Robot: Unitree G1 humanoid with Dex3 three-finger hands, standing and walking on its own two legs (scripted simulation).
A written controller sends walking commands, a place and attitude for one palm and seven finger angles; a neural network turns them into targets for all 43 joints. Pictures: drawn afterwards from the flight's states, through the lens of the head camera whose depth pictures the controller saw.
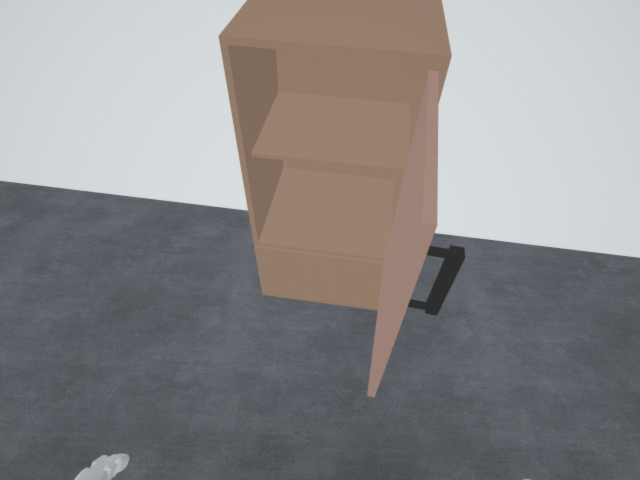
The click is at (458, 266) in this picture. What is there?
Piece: cupboard door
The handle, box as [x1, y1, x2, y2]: [408, 245, 464, 315]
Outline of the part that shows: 463,247 451,245 448,249 433,246 429,247 427,254 445,258 427,300 423,302 410,299 408,306 421,308 425,310 425,313 436,315 464,258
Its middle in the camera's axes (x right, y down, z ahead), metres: +0.17 +0.07 +0.61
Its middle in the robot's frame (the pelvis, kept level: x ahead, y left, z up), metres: +0.42 -0.15 -0.03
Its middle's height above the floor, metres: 0.74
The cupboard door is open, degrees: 87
